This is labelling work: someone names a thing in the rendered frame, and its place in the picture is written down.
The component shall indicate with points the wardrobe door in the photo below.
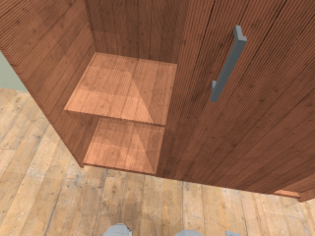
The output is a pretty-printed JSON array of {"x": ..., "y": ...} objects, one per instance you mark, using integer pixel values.
[
  {"x": 302, "y": 186},
  {"x": 259, "y": 136}
]

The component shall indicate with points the handle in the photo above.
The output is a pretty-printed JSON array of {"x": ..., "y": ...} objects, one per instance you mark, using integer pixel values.
[{"x": 236, "y": 49}]

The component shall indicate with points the left robot thigh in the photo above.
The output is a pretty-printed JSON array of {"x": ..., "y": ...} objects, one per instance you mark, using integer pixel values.
[{"x": 118, "y": 230}]

